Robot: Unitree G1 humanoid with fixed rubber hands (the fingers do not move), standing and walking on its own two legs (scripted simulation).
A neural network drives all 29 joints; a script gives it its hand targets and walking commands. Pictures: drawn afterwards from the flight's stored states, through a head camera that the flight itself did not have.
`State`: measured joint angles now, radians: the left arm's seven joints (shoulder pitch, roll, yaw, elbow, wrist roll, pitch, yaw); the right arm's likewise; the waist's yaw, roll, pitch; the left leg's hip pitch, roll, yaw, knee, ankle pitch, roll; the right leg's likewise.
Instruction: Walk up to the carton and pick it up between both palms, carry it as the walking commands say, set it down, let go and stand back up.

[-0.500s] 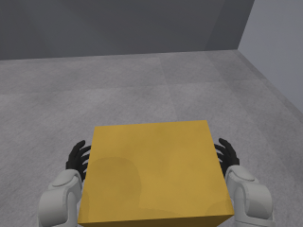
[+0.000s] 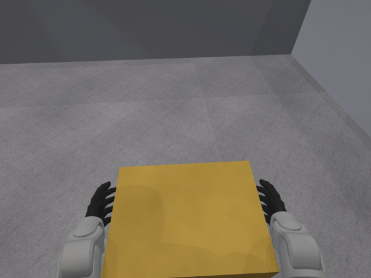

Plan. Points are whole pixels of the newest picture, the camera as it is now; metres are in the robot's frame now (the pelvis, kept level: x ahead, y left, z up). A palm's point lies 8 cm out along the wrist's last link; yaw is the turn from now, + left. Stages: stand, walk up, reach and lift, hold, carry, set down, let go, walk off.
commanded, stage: hold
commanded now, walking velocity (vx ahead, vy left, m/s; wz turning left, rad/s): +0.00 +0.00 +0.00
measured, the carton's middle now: (188, 234) +0.25 +0.00 -0.06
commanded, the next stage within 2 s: set down in 0.38 s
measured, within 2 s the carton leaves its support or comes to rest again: neither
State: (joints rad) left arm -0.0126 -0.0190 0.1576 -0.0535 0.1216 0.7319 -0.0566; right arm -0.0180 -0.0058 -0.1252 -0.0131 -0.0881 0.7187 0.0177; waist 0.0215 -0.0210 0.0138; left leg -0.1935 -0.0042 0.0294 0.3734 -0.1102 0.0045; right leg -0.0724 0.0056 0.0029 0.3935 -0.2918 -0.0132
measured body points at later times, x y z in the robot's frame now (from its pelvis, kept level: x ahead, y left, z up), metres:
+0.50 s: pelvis -0.02 +0.00 +0.00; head -0.06 +0.01 +0.45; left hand +0.26 +0.20 +0.03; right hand +0.27 -0.18 +0.04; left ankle +0.03 +0.12 -0.74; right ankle -0.05 -0.11 -0.74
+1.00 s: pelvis -0.03 +0.00 -0.01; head +0.05 +0.01 +0.43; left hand +0.29 +0.20 -0.04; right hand +0.30 -0.17 -0.04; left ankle +0.03 +0.12 -0.74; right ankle -0.05 -0.11 -0.74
